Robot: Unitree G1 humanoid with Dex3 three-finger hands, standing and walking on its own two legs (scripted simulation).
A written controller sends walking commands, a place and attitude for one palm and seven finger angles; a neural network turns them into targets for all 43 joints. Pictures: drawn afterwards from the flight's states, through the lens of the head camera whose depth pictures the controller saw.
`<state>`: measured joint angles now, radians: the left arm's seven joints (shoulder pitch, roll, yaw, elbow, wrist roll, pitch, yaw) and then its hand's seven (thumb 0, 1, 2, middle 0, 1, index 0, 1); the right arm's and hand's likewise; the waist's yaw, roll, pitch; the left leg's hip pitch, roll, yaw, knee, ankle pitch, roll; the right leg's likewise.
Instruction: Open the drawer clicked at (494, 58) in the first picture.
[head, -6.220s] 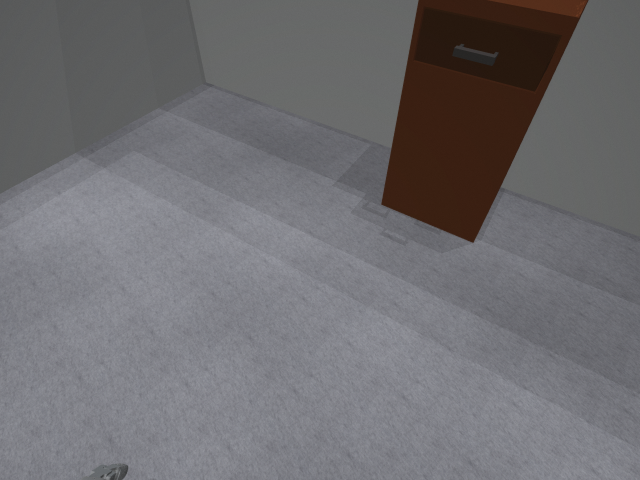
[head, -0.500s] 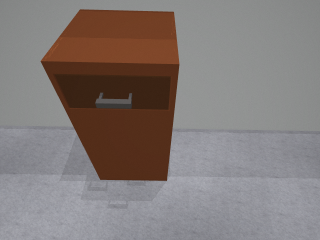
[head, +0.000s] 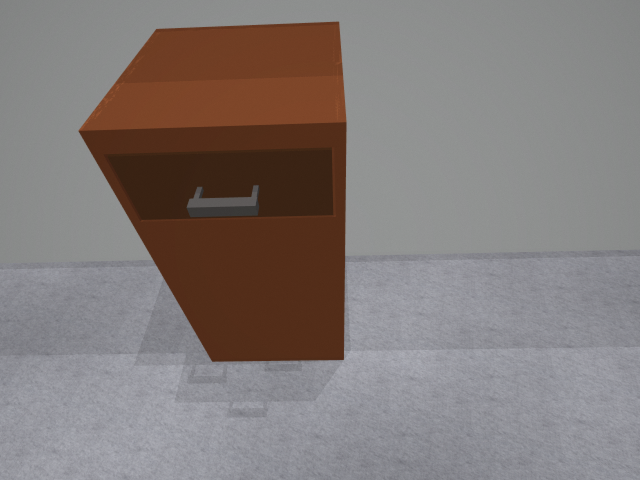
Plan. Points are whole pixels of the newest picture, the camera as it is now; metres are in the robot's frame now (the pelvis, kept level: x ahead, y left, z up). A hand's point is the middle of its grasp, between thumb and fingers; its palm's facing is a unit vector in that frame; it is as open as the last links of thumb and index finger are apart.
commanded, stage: look again from close up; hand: left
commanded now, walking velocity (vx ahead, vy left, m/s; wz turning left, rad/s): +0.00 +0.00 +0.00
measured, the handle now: (225, 199) +0.58 +0.22 +0.00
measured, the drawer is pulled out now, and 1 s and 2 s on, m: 0.00 0.00 0.00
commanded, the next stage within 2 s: shuffle to correct the standing spot in 0.02 s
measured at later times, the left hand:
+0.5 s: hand out of the picture +0.02 +0.15 -0.19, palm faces +0.07 -0.98 -0.17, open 7.4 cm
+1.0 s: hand out of the picture +0.07 +0.16 -0.17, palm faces +0.05 -0.97 -0.23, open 7.3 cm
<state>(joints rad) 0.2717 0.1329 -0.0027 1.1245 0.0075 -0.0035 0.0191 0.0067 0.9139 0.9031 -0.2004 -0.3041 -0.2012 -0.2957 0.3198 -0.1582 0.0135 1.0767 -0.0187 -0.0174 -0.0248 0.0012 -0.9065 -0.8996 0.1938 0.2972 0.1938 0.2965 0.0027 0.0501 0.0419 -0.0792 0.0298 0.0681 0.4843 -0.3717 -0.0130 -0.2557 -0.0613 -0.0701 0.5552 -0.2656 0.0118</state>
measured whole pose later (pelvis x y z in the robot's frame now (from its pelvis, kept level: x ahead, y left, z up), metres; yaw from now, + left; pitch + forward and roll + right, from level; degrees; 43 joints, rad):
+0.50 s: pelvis +0.04 -0.01 -0.02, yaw +1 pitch +0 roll +0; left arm 0.32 0.12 0.04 1.10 0.02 -0.03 -0.01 0.00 0.91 0.90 -0.20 -0.30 -0.20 -0.30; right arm 0.41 -0.14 0.00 1.11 -0.02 -0.04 -0.02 0.00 -0.90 -0.90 0.19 0.30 0.19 0.30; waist 0.01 0.03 0.05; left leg -0.15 0.06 0.06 0.70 -0.49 0.00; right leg -0.30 -0.04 -0.09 0.72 -0.42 -0.01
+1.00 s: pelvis +0.06 -0.02 +0.00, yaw +1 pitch +0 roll +1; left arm 0.25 0.15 0.02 1.08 0.01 0.00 0.03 0.01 0.92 0.90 -0.20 -0.30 -0.20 -0.30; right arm 0.21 -0.17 -0.02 1.08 -0.01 -0.01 -0.05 0.01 -0.93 -0.90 0.19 0.30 0.19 0.30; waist 0.01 0.01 0.05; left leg -0.19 0.03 0.08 0.47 -0.28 -0.02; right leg -0.19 -0.02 -0.06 0.53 -0.34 -0.03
